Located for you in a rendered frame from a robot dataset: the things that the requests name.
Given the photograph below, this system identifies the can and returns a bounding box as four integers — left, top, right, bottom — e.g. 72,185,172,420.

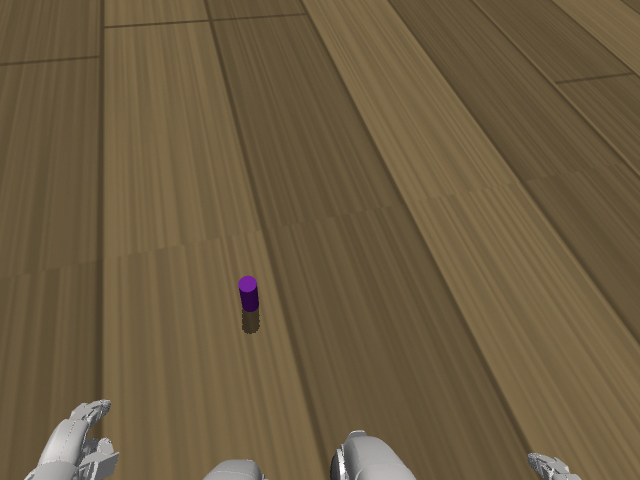
238,276,259,312

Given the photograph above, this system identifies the left robot hand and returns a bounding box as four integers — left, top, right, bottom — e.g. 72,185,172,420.
37,399,119,480

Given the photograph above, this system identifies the left robot arm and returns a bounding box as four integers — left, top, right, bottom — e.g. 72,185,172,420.
24,461,79,480

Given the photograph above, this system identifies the right robot hand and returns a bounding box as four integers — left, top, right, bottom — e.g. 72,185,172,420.
527,453,582,480

